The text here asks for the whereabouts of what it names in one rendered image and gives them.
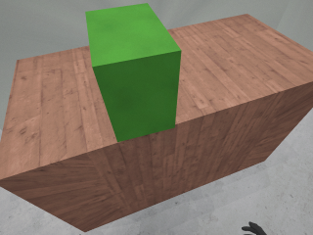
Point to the carton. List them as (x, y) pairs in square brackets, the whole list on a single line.
[(136, 63)]

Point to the robot right hand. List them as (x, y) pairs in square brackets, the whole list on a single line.
[(254, 228)]

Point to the pedestal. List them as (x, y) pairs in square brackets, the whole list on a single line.
[(243, 87)]

